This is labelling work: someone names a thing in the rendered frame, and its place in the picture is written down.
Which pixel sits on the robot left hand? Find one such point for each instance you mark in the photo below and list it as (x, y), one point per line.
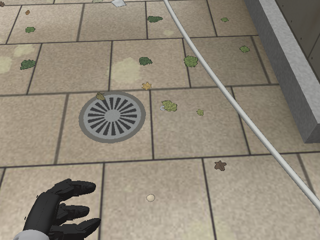
(47, 214)

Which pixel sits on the robot left forearm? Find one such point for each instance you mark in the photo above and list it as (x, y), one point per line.
(31, 235)

